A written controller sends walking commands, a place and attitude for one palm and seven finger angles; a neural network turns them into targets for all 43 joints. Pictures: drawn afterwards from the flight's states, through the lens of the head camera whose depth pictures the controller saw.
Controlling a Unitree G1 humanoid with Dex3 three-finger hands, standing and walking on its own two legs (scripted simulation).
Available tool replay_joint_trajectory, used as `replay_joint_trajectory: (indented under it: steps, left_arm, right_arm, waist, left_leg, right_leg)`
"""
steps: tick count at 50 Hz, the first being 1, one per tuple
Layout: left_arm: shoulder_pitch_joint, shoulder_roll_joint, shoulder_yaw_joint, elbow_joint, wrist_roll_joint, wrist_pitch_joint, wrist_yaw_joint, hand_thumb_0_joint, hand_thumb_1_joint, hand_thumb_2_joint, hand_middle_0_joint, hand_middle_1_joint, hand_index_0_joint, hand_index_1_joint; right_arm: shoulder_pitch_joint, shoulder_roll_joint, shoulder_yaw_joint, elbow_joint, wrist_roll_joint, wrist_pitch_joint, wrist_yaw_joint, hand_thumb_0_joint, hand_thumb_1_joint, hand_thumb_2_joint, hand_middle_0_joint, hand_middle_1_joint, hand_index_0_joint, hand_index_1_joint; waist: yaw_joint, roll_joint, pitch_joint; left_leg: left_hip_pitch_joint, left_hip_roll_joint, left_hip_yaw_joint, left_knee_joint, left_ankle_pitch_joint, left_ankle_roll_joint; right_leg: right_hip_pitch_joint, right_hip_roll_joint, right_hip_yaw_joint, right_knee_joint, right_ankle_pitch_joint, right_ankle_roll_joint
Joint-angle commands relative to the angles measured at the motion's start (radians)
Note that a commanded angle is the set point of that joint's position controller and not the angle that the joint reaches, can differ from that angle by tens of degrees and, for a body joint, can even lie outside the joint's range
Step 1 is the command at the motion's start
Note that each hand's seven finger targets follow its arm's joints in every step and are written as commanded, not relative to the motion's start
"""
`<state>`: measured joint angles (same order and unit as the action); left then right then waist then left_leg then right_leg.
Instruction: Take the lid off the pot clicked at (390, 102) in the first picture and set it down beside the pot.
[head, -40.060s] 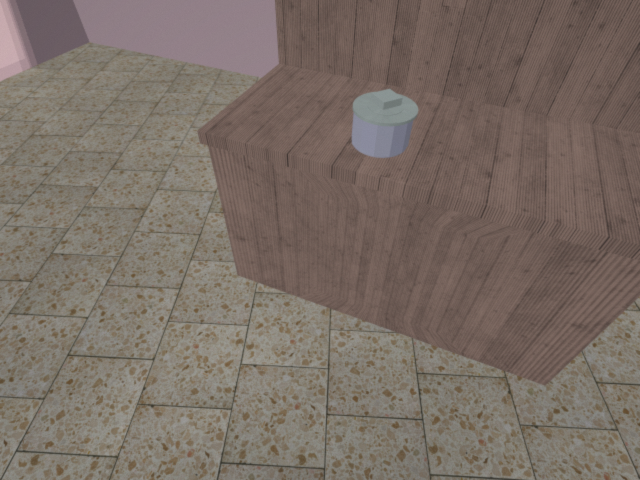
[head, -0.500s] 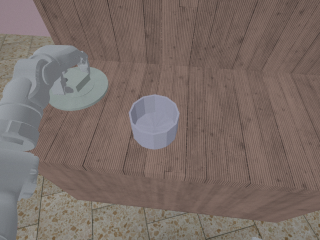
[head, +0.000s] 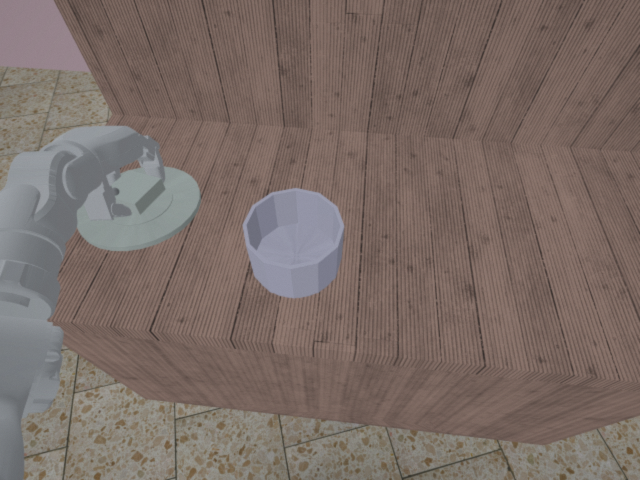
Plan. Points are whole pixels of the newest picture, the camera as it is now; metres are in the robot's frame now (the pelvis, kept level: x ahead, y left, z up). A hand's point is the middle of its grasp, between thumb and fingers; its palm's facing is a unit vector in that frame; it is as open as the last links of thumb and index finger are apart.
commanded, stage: lower the lid onto the table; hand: left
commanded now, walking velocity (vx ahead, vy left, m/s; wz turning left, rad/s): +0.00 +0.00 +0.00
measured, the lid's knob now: (134, 191) +0.47 +0.25 +0.08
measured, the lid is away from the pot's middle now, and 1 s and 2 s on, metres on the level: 0.21 0.23 0.23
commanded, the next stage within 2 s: none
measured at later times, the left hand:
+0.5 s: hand (125, 202) +0.46 +0.26 +0.07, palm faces -0.44 -0.02 -0.90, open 8.9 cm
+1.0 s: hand (123, 218) +0.46 +0.28 +0.04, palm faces -0.46 -0.02 -0.89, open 8.9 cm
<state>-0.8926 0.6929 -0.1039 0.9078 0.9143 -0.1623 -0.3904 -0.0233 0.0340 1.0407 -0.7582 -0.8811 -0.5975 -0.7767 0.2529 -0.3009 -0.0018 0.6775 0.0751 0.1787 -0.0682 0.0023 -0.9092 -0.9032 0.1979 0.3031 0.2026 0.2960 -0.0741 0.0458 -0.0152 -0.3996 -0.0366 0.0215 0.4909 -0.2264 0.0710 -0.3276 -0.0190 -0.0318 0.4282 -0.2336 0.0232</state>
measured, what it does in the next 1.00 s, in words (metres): stands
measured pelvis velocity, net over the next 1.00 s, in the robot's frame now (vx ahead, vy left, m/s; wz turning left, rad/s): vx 0.00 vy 0.02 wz -0.03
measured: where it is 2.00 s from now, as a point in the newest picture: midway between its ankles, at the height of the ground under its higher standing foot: outside the picture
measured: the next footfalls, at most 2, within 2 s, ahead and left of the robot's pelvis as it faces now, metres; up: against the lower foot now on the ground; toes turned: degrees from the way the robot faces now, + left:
none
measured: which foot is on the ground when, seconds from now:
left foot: down 0.00-1.00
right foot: down 0.00-1.00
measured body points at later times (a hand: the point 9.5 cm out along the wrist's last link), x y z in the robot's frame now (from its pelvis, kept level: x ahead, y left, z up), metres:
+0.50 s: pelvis +0.01 +0.00 +0.00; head +0.08 +0.00 +0.44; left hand +0.47 +0.26 +0.12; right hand +0.06 -0.27 -0.13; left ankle +0.01 +0.07 -0.74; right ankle -0.02 -0.14 -0.74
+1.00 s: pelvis +0.00 +0.02 -0.01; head +0.09 +0.03 +0.43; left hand +0.48 +0.28 +0.09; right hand +0.02 -0.27 -0.13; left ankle +0.01 +0.07 -0.74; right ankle -0.02 -0.14 -0.74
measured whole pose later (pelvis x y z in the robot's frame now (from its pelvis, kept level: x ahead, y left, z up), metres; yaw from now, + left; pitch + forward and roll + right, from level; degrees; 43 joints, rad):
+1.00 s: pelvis +0.00 +0.02 -0.01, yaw -2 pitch +13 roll -3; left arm -0.86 0.71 -0.04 1.02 0.99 -0.24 -0.29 -0.02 0.04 1.04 -0.76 -0.88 -0.59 -0.77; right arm 0.31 -0.28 -0.01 0.70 0.06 0.17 -0.09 0.00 -0.91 -0.90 0.20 0.30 0.20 0.30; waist -0.11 0.02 -0.04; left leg -0.54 -0.03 0.05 0.59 -0.27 0.09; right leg -0.46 -0.02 -0.01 0.50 -0.26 0.03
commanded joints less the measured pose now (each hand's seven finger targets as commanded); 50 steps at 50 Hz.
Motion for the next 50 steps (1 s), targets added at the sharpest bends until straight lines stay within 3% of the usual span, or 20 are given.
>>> replay_joint_trajectory:
  steps: [1,5,7,8,11,12,15,19,23,24,26,30,32,35,38,40,42,43,47,50]
  left_arm:
    - [-0.598,0.342,0.136,-0.259,-0.003,0.003,0.061,0.000,0.400,1.217,-0.890,-0.955,-0.805,-0.907]
    - [-0.588,0.353,0.157,-0.308,0.003,-0.030,0.075,0.000,0.400,1.217,-0.890,-0.955,-0.805,-0.907]
    - [-0.551,0.418,0.219,-0.308,-0.010,-0.044,0.083,0.000,0.400,1.217,-0.890,-0.955,-0.805,-0.907]
    - [-0.537,0.381,0.197,-0.287,-0.008,-0.042,0.082,0.000,0.400,1.217,-0.890,-0.955,-0.805,-0.907]
    - [-0.497,0.314,0.151,-0.198,-0.005,-0.025,0.083,0.000,0.400,1.217,-0.890,-0.955,-0.805,-0.907]
    - [-0.494,0.371,0.189,-0.196,0.001,-0.028,0.091,0.000,0.400,1.217,-0.890,-0.955,-0.805,-0.907]
    - [-0.513,0.291,0.123,-0.198,0.022,-0.020,0.095,0.000,0.400,1.217,-0.890,-0.955,-0.805,-0.907]
    - [-0.497,0.401,0.223,-0.230,0.021,-0.041,0.106,0.000,0.400,1.217,-0.890,-0.955,-0.805,-0.907]
    - [-0.519,0.350,0.174,-0.200,0.014,-0.041,0.111,0.000,0.400,1.217,-0.890,-0.955,-0.805,-0.907]
    - [-0.505,0.397,0.216,-0.199,0.022,-0.044,0.116,0.000,0.400,1.217,-0.890,-0.955,-0.805,-0.907]
    - [-0.503,0.381,0.195,-0.181,0.029,-0.046,0.122,0.000,0.400,1.217,-0.890,-0.955,-0.805,-0.907]
    - [-0.496,0.282,0.123,-0.157,0.029,-0.047,0.120,0.000,0.400,1.217,-0.890,-0.955,-0.805,-0.907]
    - [-0.507,0.371,0.189,-0.187,0.024,-0.060,0.123,0.000,0.400,1.217,-0.890,-0.955,-0.805,-0.907]
    - [-0.526,0.311,0.142,-0.176,0.020,-0.058,0.122,0.000,0.400,1.217,-0.890,-0.955,-0.805,-0.907]
    - [-0.514,0.377,0.196,-0.174,0.031,-0.070,0.135,0.000,0.400,1.217,-0.890,-0.955,-0.805,-0.907]
    - [-0.503,0.333,0.163,-0.136,0.025,-0.067,0.135,0.000,0.400,1.217,-0.890,-0.955,-0.805,-0.907]
    - [-0.516,0.374,0.189,-0.165,0.036,-0.077,0.144,0.000,0.400,1.217,-0.890,-0.955,-0.805,-0.907]
    - [-0.503,0.324,0.153,-0.132,0.042,-0.071,0.145,0.000,0.400,1.217,-0.890,-0.955,-0.805,-0.907]
    - [-0.500,0.397,0.212,-0.146,0.051,-0.082,0.158,0.000,0.400,1.217,-0.890,-0.955,-0.805,-0.907]
    - [-0.485,0.355,0.180,-0.093,0.047,-0.074,0.157,0.000,0.400,1.217,-0.890,-0.955,-0.805,-0.907]
  right_arm:
    - [0.031,-0.154,-0.049,-0.085,-0.003,-0.025,-0.020,0.000,-0.900,-0.900,0.200,0.300,0.200,0.300]
    - [0.040,-0.146,-0.054,-0.081,-0.011,-0.032,-0.023,0.000,-0.900,-0.900,0.200,0.300,0.200,0.300]
    - [0.051,-0.158,-0.059,-0.078,-0.016,-0.035,-0.019,0.000,-0.900,-0.900,0.200,0.300,0.200,0.300]
    - [0.052,-0.149,-0.056,-0.078,-0.017,-0.030,-0.017,0.000,-0.900,-0.900,0.200,0.300,0.200,0.300]
    - [0.051,-0.151,-0.056,-0.063,-0.011,-0.023,-0.016,0.000,-0.900,-0.900,0.200,0.300,0.200,0.300]
    - [0.057,-0.163,-0.059,-0.059,-0.010,-0.022,-0.014,0.000,-0.900,-0.900,0.200,0.300,0.200,0.300]
    - [0.053,-0.150,-0.058,-0.067,-0.011,-0.014,-0.010,0.000,-0.900,-0.900,0.200,0.300,0.200,0.300]
    - [0.068,-0.154,-0.063,-0.075,-0.020,-0.011,-0.015,0.000,-0.900,-0.900,0.200,0.300,0.200,0.300]
    - [0.078,-0.152,-0.064,-0.060,-0.020,-0.014,-0.016,0.000,-0.900,-0.900,0.200,0.300,0.200,0.300]
    - [0.082,-0.156,-0.065,-0.060,-0.019,-0.013,-0.020,0.000,-0.900,-0.900,0.200,0.300,0.200,0.300]
    - [0.084,-0.155,-0.059,-0.059,-0.015,-0.013,-0.024,0.000,-0.900,-0.900,0.200,0.300,0.200,0.300]
    - [0.096,-0.147,-0.066,-0.050,-0.018,-0.016,-0.019,0.000,-0.900,-0.900,0.200,0.300,0.200,0.300]
    - [0.107,-0.163,-0.069,-0.049,-0.021,-0.018,-0.023,0.000,-0.900,-0.900,0.200,0.300,0.200,0.300]
    - [0.113,-0.154,-0.068,-0.044,-0.019,-0.019,-0.026,0.000,-0.900,-0.900,0.200,0.300,0.200,0.300]
    - [0.128,-0.160,-0.069,-0.042,-0.022,-0.020,-0.030,0.000,-0.900,-0.900,0.200,0.300,0.200,0.300]
    - [0.131,-0.158,-0.068,-0.033,-0.019,-0.022,-0.033,0.000,-0.900,-0.900,0.200,0.300,0.200,0.300]
    - [0.135,-0.166,-0.071,-0.035,-0.023,-0.024,-0.033,0.000,-0.900,-0.900,0.200,0.300,0.200,0.300]
    - [0.142,-0.158,-0.069,-0.033,-0.022,-0.023,-0.031,0.000,-0.900,-0.900,0.200,0.300,0.200,0.300]
    - [0.153,-0.167,-0.074,-0.032,-0.026,-0.027,-0.033,0.000,-0.900,-0.900,0.200,0.300,0.200,0.300]
    - [0.159,-0.162,-0.069,-0.029,-0.023,-0.025,-0.035,0.000,-0.900,-0.900,0.200,0.300,0.200,0.300]
  waist:
    - [-0.011,0.023,-0.439]
    - [-0.012,0.124,-0.518]
    - [-0.003,0.098,-0.519]
    - [-0.009,0.100,-0.535]
    - [-0.014,0.051,-0.427]
    - [-0.006,0.047,-0.430]
    - [-0.017,0.069,-0.442]
    - [-0.004,0.048,-0.540]
    - [-0.023,0.074,-0.493]
    - [-0.013,0.053,-0.496]
    - [-0.017,0.077,-0.469]
    - [-0.032,0.116,-0.454]
    - [-0.021,0.093,-0.497]
    - [-0.035,0.097,-0.492]
    - [-0.028,0.094,-0.512]
    - [-0.038,0.093,-0.466]
    - [-0.028,0.111,-0.495]
    - [-0.038,0.106,-0.486]
    - [-0.024,0.116,-0.515]
    - [-0.035,0.099,-0.490]
  left_leg:
    - [0.318,0.022,-0.047,-0.013,0.276,0.024]
    - [0.414,0.030,-0.059,0.020,0.440,0.019]
    - [0.408,0.035,-0.063,0.030,0.495,0.020]
    - [0.418,0.035,-0.064,0.024,0.511,0.020]
    - [0.341,0.035,-0.052,0.019,0.406,0.017]
    - [0.329,0.036,-0.051,0.019,0.416,0.016]
    - [0.347,0.036,-0.056,0.025,0.423,0.010]
    - [0.378,0.034,-0.059,0.044,0.484,0.019]
    - [0.373,0.041,-0.056,0.045,0.491,0.017]
    - [0.361,0.041,-0.057,0.045,0.473,0.017]
    - [0.340,0.040,-0.054,0.038,0.434,0.012]
    - [0.377,0.049,-0.058,0.059,0.459,0.004]
    - [0.375,0.045,-0.056,0.065,0.463,0.010]
    - [0.377,0.047,-0.061,0.065,0.457,0.008]
    - [0.380,0.047,-0.067,0.074,0.497,0.006]
    - [0.355,0.051,-0.059,0.073,0.451,0.006]
    - [0.367,0.049,-0.063,0.078,0.476,0.001]
    - [0.368,0.051,-0.066,0.081,0.472,-0.001]
    - [0.369,0.051,-0.067,0.095,0.477,-0.003]
    - [0.327,0.053,-0.064,0.097,0.437,-0.002]
  right_leg:
    - [0.025,0.030,-0.016,-0.031,0.254,-0.067]
    - [0.007,0.035,-0.015,-0.016,0.312,-0.067]
    - [0.020,0.031,-0.011,-0.009,0.343,-0.067]
    - [0.017,0.038,-0.014,-0.009,0.337,-0.062]
    - [-0.027,0.039,-0.026,-0.016,0.294,-0.065]
    - [-0.017,0.034,-0.019,-0.012,0.303,-0.070]
    - [-0.053,0.041,-0.028,-0.002,0.280,-0.069]
    - [0.003,0.041,-0.015,0.008,0.332,-0.065]
    - [-0.045,0.041,-0.017,0.006,0.316,-0.063]
    - [-0.036,0.042,-0.018,0.006,0.310,-0.064]
    - [-0.054,0.042,-0.023,0.007,0.287,-0.069]
    - [-0.128,0.046,-0.028,0.012,0.244,-0.069]
    - [-0.096,0.041,-0.017,0.016,0.273,-0.071]
    - [-0.114,0.046,-0.026,0.019,0.261,-0.068]
    - [-0.113,0.051,-0.023,0.027,0.273,-0.069]
    - [-0.141,0.049,-0.026,0.024,0.248,-0.068]
    - [-0.146,0.047,-0.022,0.030,0.250,-0.074]
    - [-0.166,0.054,-0.027,0.034,0.234,-0.071]
    - [-0.166,0.051,-0.023,0.044,0.236,-0.076]
    - [-0.176,0.055,-0.028,0.048,0.224,-0.072]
